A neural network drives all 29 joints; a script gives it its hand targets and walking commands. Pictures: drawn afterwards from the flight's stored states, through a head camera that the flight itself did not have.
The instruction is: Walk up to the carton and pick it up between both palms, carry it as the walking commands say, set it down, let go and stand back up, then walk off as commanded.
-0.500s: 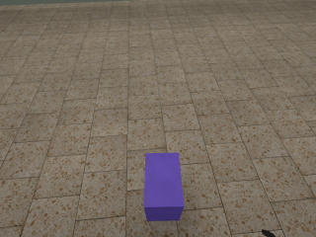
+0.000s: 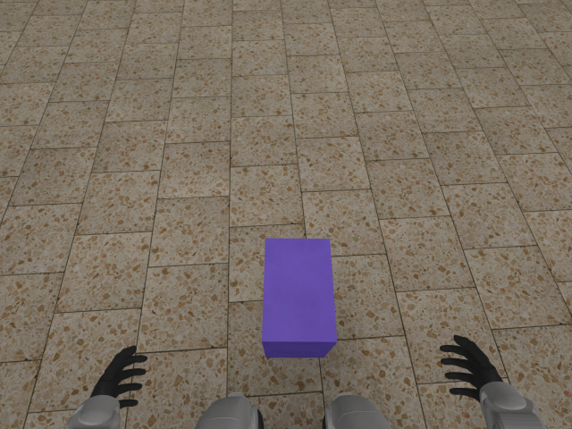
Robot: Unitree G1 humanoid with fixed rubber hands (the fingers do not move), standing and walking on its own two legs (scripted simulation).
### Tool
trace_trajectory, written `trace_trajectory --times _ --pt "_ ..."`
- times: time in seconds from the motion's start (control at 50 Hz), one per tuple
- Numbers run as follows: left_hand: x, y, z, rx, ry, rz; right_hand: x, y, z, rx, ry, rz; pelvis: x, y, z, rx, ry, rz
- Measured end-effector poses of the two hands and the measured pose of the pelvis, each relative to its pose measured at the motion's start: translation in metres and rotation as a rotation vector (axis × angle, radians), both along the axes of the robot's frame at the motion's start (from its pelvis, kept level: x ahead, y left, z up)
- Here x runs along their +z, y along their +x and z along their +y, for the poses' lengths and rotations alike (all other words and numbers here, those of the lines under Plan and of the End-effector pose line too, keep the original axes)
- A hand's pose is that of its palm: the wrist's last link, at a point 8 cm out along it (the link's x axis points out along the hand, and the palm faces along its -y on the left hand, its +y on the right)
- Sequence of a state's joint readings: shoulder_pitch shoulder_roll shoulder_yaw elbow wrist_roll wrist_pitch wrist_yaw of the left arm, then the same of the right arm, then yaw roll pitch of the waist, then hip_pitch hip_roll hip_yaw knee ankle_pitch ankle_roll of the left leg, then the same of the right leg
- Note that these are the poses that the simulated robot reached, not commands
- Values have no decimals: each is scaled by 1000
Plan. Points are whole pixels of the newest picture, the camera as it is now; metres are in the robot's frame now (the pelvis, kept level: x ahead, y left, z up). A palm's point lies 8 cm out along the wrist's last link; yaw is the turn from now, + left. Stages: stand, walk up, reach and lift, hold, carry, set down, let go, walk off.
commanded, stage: reach and lift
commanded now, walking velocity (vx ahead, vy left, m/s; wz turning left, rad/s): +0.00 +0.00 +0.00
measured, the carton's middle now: (296, 301) +0.43 -0.06 -0.60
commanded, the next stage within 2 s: none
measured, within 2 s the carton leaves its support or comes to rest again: neither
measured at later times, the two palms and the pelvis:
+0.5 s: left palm (168, 341) +0.25 +0.20 -0.16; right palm (447, 336) +0.24 -0.28 -0.16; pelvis -0.05 -0.03 -0.05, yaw +0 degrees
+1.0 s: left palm (210, 264) +0.41 +0.14 -0.21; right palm (395, 267) +0.38 -0.24 -0.21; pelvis -0.09 -0.02 -0.11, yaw -1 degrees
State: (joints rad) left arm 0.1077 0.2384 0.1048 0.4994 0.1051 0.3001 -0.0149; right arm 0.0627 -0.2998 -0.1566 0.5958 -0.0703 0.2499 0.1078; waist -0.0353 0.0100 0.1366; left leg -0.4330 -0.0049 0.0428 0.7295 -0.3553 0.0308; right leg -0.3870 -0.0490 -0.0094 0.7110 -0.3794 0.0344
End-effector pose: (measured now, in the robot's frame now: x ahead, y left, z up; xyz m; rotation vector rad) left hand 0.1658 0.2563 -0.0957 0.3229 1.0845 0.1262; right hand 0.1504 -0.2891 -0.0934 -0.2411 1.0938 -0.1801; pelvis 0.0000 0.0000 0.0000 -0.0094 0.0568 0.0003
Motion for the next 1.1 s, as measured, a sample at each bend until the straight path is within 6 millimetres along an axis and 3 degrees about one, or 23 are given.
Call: trace_trajectory --times 0.08,0.18,0.3,0.42,0.54,0.72,0.9,0.98,1.1 --pt "-11 6 3 5 11 10 -19 5 1 -12 20 4 -9 6 -3 1 -1 77" --pt "-16 45 -6 -21 -4 -89 -38 29 3 -24 39 -60 -21 6 -8 3 -8 186" --pt "-23 83 -29 -13 -63 -191 -43 62 8 -35 64 -168 -33 -3 -18 -7 6 277" --pt "-51 84 -56 17 -136 -188 -55 74 6 -30 71 -183 -44 -29 -26 -12 15 319" --pt "-71 95 -60 5 -141 -211 -70 97 6 -27 68 -230 -58 -65 -33 1 16 339" --pt "-73 174 -70 -21 -176 -307 -67 171 39 -46 124 -328 -87 -102 -36 23 -8 365" --pt "-101 218 -98 -24 -211 -336 -101 203 47 -98 141 -362 -100 -99 -26 12 -16 495" --pt "-114 241 -112 -17 -228 -401 -111 226 49 -88 142 -432 -107 -93 -22 -4 -9 583" --pt "-128 268 -118 -6 -225 -451 -121 256 54 -60 141 -475 -116 -82 -19 -12 -5 692"
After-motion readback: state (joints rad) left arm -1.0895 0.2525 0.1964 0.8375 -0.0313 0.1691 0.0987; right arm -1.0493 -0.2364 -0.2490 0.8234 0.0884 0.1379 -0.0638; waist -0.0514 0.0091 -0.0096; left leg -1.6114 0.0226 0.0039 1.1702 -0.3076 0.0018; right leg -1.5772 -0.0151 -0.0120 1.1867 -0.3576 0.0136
